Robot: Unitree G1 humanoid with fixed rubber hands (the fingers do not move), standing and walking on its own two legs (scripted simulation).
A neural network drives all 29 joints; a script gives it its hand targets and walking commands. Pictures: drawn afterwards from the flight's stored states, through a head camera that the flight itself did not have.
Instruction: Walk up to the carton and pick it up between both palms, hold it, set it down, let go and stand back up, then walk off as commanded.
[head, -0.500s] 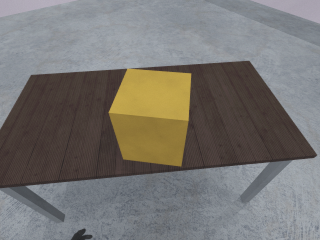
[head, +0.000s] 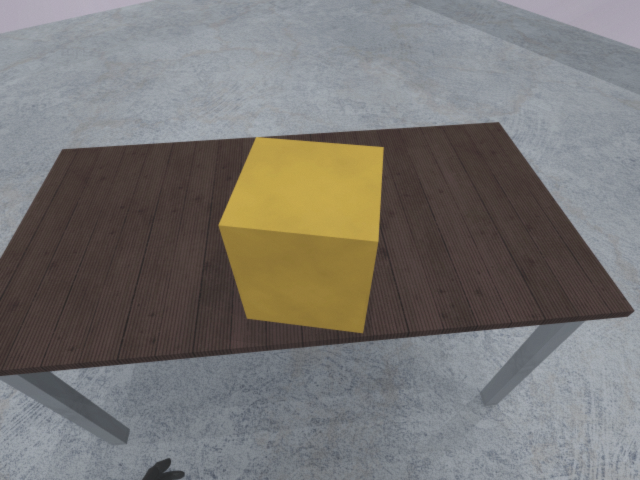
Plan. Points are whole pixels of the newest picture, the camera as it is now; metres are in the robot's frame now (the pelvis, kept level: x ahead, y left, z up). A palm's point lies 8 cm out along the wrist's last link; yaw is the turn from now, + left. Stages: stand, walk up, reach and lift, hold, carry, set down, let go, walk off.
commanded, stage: walk up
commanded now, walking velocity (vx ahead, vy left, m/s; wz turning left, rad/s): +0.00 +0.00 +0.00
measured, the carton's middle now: (311, 238) +0.48 +0.05 -0.02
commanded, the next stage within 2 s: none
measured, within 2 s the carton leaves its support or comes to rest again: neither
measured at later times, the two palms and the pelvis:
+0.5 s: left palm out of the picture +0.10 +0.26 -0.13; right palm out of the picture +0.08 -0.24 -0.13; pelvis +0.02 +0.01 +0.00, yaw +0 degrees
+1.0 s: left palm out of the picture +0.10 +0.27 -0.13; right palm out of the picture +0.08 -0.24 -0.13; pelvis +0.01 +0.01 +0.00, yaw +0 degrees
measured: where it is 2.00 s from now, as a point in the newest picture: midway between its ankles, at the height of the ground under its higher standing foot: outside the picture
